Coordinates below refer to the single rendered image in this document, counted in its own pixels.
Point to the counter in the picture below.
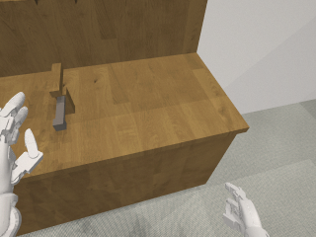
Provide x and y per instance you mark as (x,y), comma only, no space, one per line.
(144,116)

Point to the robot right hand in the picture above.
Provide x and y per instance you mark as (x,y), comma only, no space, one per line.
(245,214)

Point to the left robot forearm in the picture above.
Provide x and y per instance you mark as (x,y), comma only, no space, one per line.
(10,216)

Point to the right robot forearm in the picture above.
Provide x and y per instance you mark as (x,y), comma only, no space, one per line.
(255,231)

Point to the tap lever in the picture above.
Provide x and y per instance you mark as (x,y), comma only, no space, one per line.
(59,122)

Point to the robot left hand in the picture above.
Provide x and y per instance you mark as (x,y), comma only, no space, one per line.
(11,118)

